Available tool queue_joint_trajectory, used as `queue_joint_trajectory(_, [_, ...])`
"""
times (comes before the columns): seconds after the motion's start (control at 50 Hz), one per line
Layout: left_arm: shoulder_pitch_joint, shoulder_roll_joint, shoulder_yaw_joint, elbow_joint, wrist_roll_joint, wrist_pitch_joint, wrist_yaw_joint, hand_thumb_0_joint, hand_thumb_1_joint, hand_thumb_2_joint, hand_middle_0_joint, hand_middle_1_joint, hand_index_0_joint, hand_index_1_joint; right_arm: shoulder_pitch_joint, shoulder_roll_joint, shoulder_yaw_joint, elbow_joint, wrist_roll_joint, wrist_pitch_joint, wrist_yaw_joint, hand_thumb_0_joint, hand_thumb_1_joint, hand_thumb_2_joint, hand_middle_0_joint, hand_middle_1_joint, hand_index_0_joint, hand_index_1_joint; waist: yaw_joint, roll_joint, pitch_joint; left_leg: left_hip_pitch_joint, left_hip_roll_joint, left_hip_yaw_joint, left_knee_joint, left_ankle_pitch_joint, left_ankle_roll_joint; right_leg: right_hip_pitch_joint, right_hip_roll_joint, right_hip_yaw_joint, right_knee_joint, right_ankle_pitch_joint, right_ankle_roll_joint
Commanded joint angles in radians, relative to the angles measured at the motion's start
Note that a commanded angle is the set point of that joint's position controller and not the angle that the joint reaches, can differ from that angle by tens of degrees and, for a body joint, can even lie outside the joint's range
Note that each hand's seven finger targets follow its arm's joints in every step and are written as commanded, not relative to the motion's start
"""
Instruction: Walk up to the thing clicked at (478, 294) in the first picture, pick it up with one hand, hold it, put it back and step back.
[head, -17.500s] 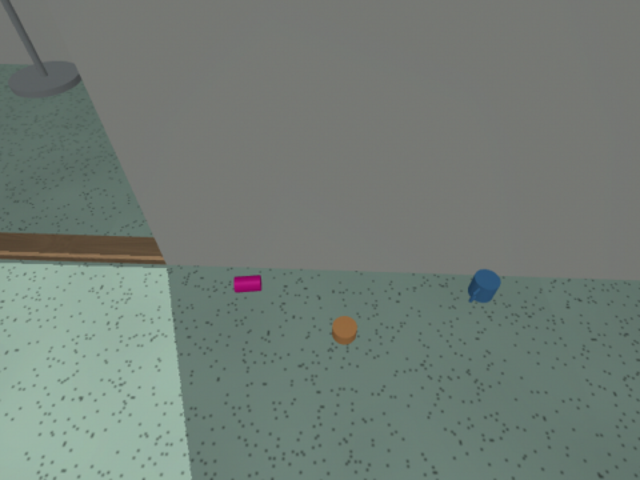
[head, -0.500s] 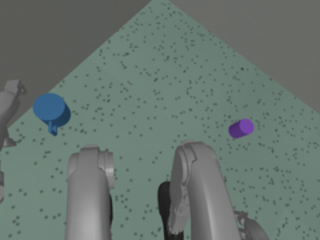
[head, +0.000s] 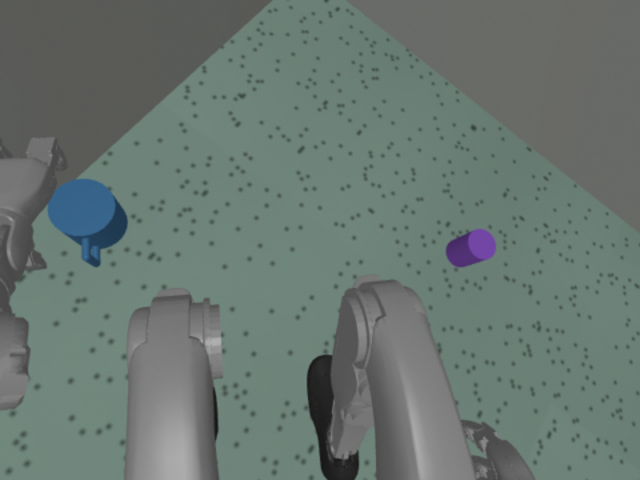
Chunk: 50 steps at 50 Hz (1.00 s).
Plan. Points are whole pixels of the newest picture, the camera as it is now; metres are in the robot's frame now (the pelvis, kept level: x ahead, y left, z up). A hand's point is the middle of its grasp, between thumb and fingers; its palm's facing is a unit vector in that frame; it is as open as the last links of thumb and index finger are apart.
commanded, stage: approach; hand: left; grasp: from above
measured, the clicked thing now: (91, 225) +0.46 +0.29 -0.29
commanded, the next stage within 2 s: rest palm in 0.88 s
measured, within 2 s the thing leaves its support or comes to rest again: neither
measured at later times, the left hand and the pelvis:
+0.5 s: hand (60, 204) +0.46 +0.30 -0.17, palm faces -0.42 -0.07 -0.91, open 14.0 cm; pelvis +0.01 +0.00 +0.00, yaw -2 degrees
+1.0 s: hand (67, 222) +0.44 +0.30 -0.20, palm faces -0.46 -0.07 -0.89, open 13.7 cm; pelvis +0.00 +0.01 +0.00, yaw -2 degrees
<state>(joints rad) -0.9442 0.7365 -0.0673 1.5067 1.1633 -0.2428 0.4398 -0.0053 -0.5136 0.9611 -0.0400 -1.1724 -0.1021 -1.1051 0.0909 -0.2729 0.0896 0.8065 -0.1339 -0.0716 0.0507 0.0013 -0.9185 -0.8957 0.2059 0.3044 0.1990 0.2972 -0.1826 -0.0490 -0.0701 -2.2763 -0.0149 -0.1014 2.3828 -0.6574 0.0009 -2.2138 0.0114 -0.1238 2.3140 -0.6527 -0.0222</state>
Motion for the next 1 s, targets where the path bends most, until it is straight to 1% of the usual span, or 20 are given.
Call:
queue_joint_trajectory(0.0, [-0.405, 0.256, 0.07, -0.176, 0.002, 0.033, 0.041, 0.0, -0.519, 0.941, -0.055, -1.147, -0.086, -1.115, 0.2, -0.249, -0.075, -0.029, 0.019, 0.003, -0.016, 0.0, -0.907, -0.897, 0.199, 0.299, 0.199, 0.299, -0.04, 0.322, -0.615, 0.514, -0.006, 0.051, -0.279, 0.017, 0.018, 0.254, 0.034, -0.005, -0.277, 0.071, -0.021])
queue_joint_trajectory(0.06, [-0.375, 0.295, 0.133, -0.081, 0.06, 0.074, 0.052, 0.0, -0.508, 0.929, -0.054, -1.142, -0.088, -1.106, 0.214, -0.244, -0.063, -0.047, 0.009, 0.023, -0.005, 0.0, -0.903, -0.895, 0.2, 0.299, 0.199, 0.299, -0.052, 0.361, -0.6, 0.517, 0.003, 0.037, -0.271, 0.134, 0.013, 0.232, 0.028, -0.017, -0.232, 0.172, -0.025])
queue_joint_trajectory(0.12, [-0.329, 0.273, 0.13, 0.029, 0.094, 0.104, 0.041, 0.0, -0.522, 0.941, -0.053, -1.136, -0.082, -1.106, 0.215, -0.247, -0.049, -0.072, -0.004, 0.034, 0.015, 0.0, -0.903, -0.896, 0.2, 0.3, 0.2, 0.3, -0.081, 0.32, -0.544, 0.455, 0.001, 0.035, -0.256, 0.169, 0.025, 0.238, 0.035, -0.03, -0.232, 0.21, -0.025])
queue_joint_trajectory(0.16, [-0.431, 0.317, 0.137, -0.007, 0.077, 0.105, 0.032, 0.0, -0.553, 0.973, -0.053, -1.116, -0.071, -1.097, 0.23, -0.255, -0.043, -0.08, -0.009, 0.038, 0.018, 0.0, -0.903, -0.897, 0.2, 0.3, 0.2, 0.3, -0.116, 0.253, -0.516, 0.392, -0.002, 0.038, -0.233, 0.134, 0.047, 0.262, 0.036, -0.026, -0.258, 0.19, -0.018])
queue_joint_trajectory(0.22, [-0.323, 0.308, 0.186, -0.076, 0.032, 0.071, 0.037, 0.0, -0.543, 0.953, -0.05, -1.128, -0.074, -1.102, 0.262, -0.253, -0.049, -0.088, -0.019, 0.01, 0.036, 0.0, -0.904, -0.896, 0.2, 0.3, 0.2, 0.3, -0.074, 0.281, -0.586, 0.452, -0.001, 0.039, -0.23, 0.155, 0.043, 0.343, 0.033, -0.024, -0.25, 0.209, -0.012])
queue_joint_trajectory(0.26, [-0.315, 0.392, 0.239, -0.128, 0.037, 0.049, 0.032, 0.0, -0.522, 0.94, -0.05, -1.137, -0.081, -1.106, 0.288, -0.257, -0.055, -0.077, -0.027, 0.009, 0.046, 0.0, -0.904, -0.897, 0.2, 0.3, 0.2, 0.3, -0.065, 0.282, -0.617, 0.439, -0.002, 0.044, -0.219, 0.158, 0.045, 0.369, 0.036, -0.026, -0.247, 0.208, -0.01])
queue_joint_trajectory(0.34, [-0.219, 0.299, 0.226, -0.171, 0.05, 0.029, 0.025, 0.0, -0.532, 0.951, -0.051, -1.114, -0.074, -1.09, 0.277, -0.243, -0.079, -0.095, -0.029, 0.016, 0.063, 0.0, -0.901, -0.895, 0.2, 0.299, 0.199, 0.299, -0.05, 0.317, -0.67, 0.456, -0.003, 0.052, -0.229, 0.122, 0.039, 0.373, 0.042, -0.022, -0.252, 0.171, -0.016])
queue_joint_trajectory(0.36, [-0.275, 0.315, 0.231, -0.264, 0.033, 0.019, 0.026, 0.0, -0.527, 0.946, -0.051, -1.115, -0.075, -1.089, 0.284, -0.245, -0.09, -0.096, -0.028, 0.015, 0.063, 0.0, -0.899, -0.894, 0.2, 0.299, 0.199, 0.299, -0.052, 0.316, -0.702, 0.465, -0.002, 0.054, -0.232, 0.113, 0.04, 0.38, 0.043, -0.021, -0.265, 0.165, -0.016])
queue_joint_trajectory(0.42, [-0.151, 0.268, 0.215, -0.289, 0.026, 0.032, 0.021, 0.0, -0.552, 0.972, -0.052, -1.097, -0.066, -1.082, 0.257, -0.238, -0.105, -0.115, -0.016, 0.015, 0.065, 0.0, -0.898, -0.893, 0.199, 0.299, 0.199, 0.299, -0.008, 0.353, -0.738, 0.475, -0.003, 0.07, -0.262, 0.079, 0.037, 0.395, 0.043, -0.006, -0.282, 0.127, -0.022])
queue_joint_trajectory(0.46, [-0.168, 0.284, 0.217, -0.351, 0.022, 0.039, 0.018, 0.0, -0.575, 0.994, -0.053, -1.074, -0.057, -1.069, 0.258, -0.239, -0.122, -0.119, -0.004, 0.02, 0.061, 0.0, -0.898, -0.893, 0.199, 0.298, 0.199, 0.298, -0.002, 0.346, -0.768, 0.476, -0.001, 0.074, -0.266, 0.074, 0.04, 0.405, 0.046, 0.006, -0.302, 0.124, -0.022])
queue_joint_trajectory(0.5, [-0.222, 0.28, 0.198, -0.416, 0.018, 0.047, 0.013, 0.0, -0.58, 0.999, -0.054, -1.061, -0.055, -1.059, 0.272, -0.239, -0.128, -0.116, 0.002, 0.02, 0.057, 0.0, -0.897, -0.892, 0.199, 0.298, 0.199, 0.298, -0.026, 0.336, -0.761, 0.486, 0.004, 0.075, -0.268, 0.093, 0.043, 0.406, 0.045, 0.009, -0.315, 0.155, -0.02])
queue_joint_trajectory(0.6, [-0.299, 0.231, 0.14, -0.198, 0.021, 0.063, 0.001, 0.0, -0.567, 1.013, -0.061, -1.075, -0.064, -1.071, 0.283, -0.235, -0.094, -0.078, 0.008, 0.015, 0.044, 0.0, -0.898, -0.893, 0.199, 0.298, 0.199, 0.298, -0.099, 0.191, -0.551, 0.37, 0.007, 0.056, -0.248, 0.069, 0.057, 0.34, 0.055, 0.0, -0.338, 0.141, -0.013])
queue_joint_trajectory(0.68, [-0.241, 0.2, 0.112, -0.038, 0.046, 0.049, -0.023, 0.0, -0.522, 0.98, -0.065, -1.111, -0.083, -1.091, 0.264, -0.243, -0.067, -0.075, 0.006, -0.002, 0.05, 0.0, -0.899, -0.894, 0.2, 0.299, 0.199, 0.299, -0.083, 0.217, -0.47, 0.385, 0.001, 0.031, -0.263, 0.062, 0.04, 0.263, 0.049, -0.031, -0.286, 0.112, -0.022])
queue_joint_trajectory(0.7, [-0.276, 0.258, 0.139, -0.082, 0.054, 0.037, -0.021, 0.0, -0.511, 0.985, -0.069, -1.122, -0.089, -1.101, 0.27, -0.249, -0.067, -0.068, 0.003, 0.0, 0.053, 0.0, -0.901, -0.895, 0.2, 0.299, 0.199, 0.299, -0.08, 0.231, -0.479, 0.408, 0.001, 0.022, -0.267, 0.086, 0.036, 0.263, 0.05, -0.038, -0.273, 0.135, -0.022])
queue_joint_trajectory(0.72, [-0.242, 0.248, 0.131, -0.006, 0.07, 0.042, -0.023, 0.0, -0.502, 0.993, -0.076, -1.133, -0.096, -1.111, 0.261, -0.252, -0.06, -0.079, 0.001, 0.001, 0.056, 0.0, -0.903, -0.897, 0.2, 0.3, 0.2, 0.3, -0.08, 0.228, -0.467, 0.412, -0.001, 0.023, -0.265, 0.098, 0.035, 0.266, 0.048, -0.038, -0.265, 0.142, -0.021])
queue_joint_trajectory(0.76, [-0.294, 0.27, 0.141, -0.055, 0.09, 0.028, -0.016, 0.0, -0.497, 1.065, -0.088, -1.167, -0.101, -1.153, 0.261, -0.255, -0.061, -0.087, -0.005, 0.004, 0.06, 0.0, -0.904, -0.898, 0.2, 0.3, 0.2, 0.3, -0.089, 0.249, -0.486, 0.424, -0.004, 0.03, -0.258, 0.115, 0.036, 0.274, 0.048, -0.038, -0.256, 0.161, -0.02])
queue_joint_trajectory(0.78, [-0.258, 0.217, 0.135, -0.013, 0.077, 0.022, -0.006, 0.0, -0.498, 1.05, -0.084, -1.158, -0.098, -1.143, 0.251, -0.252, -0.062, -0.085, -0.007, 0.001, 0.062, 0.0, -0.904, -0.898, 0.2, 0.3, 0.2, 0.3, -0.084, 0.237, -0.478, 0.43, -0.002, 0.023, -0.261, 0.096, 0.033, 0.259, 0.048, -0.043, -0.252, 0.142, -0.019])
queue_joint_trajectory(0.84, [-0.249, 0.211, 0.15, -0.071, 0.079, -0.014, 0.022, 0.0, -0.479, 0.962, -0.065, -1.146, -0.096, -1.113, 0.255, -0.257, -0.068, -0.08, -0.021, -0.011, 0.076, 0.0, -0.901, -0.896, 0.2, 0.3, 0.2, 0.3, -0.087, 0.301, -0.525, 0.474, -0.005, 0.031, -0.257, 0.093, 0.027, 0.271, 0.052, -0.052, -0.249, 0.14, -0.014])
queue_joint_trajectory(0.92, [-0.28, 0.316, 0.219, -0.256, 0.094, -0.022, 0.076, 0.0, -0.503, 1.0, -0.07, -1.124, -0.087, -1.105, 0.23, -0.265, -0.09, -0.097, -0.026, -0.012, 0.079, 0.0, -0.899, -0.895, 0.2, 0.299, 0.199, 0.299, -0.049, 0.433, -0.656, 0.562, 0.004, 0.033, -0.26, 0.088, 0.018, 0.265, 0.045, -0.048, -0.217, 0.126, -0.016])
queue_joint_trajectory(0.98, [-0.259, 0.333, 0.249, -0.389, 0.072, 0.007, 0.121, 0.0, -0.537, 0.949, -0.053, -1.068, -0.071, -1.047, 0.204, -0.263, -0.114, -0.124, -0.02, -0.013, 0.076, 0.0, -0.899, -0.894, 0.199, 0.299, 0.199, 0.299, -0.023, 0.482, -0.778, 0.613, 0.007, 0.05, -0.256, 0.119, 0.015, 0.282, 0.041, -0.027, -0.211, 0.156, -0.025])
